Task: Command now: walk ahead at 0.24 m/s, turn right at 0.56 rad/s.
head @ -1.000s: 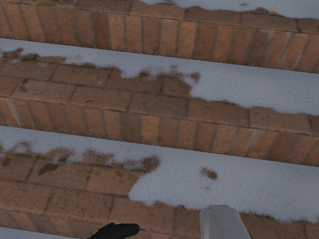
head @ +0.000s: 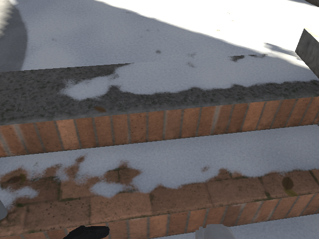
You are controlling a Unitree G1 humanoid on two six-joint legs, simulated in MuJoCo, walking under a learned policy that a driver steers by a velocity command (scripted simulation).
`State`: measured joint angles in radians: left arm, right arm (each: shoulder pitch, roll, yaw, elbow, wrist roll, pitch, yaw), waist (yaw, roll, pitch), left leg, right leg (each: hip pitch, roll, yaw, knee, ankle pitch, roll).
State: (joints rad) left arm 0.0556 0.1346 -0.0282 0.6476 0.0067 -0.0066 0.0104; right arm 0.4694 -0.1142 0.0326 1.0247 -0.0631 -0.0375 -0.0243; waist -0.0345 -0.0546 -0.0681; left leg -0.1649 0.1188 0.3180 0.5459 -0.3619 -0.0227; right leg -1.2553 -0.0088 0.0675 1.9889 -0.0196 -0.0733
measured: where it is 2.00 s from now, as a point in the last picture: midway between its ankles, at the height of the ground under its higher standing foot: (120, 186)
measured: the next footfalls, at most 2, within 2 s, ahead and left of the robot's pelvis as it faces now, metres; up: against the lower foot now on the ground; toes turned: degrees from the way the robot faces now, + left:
right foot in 0.16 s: +0.30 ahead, -0.13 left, +0.16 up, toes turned -12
left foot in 0.88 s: +0.27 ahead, +0.10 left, +0.16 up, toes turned +9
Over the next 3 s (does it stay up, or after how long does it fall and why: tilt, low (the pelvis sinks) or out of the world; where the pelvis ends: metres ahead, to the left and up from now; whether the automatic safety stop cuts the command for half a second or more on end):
stays up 0.92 0.04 0.49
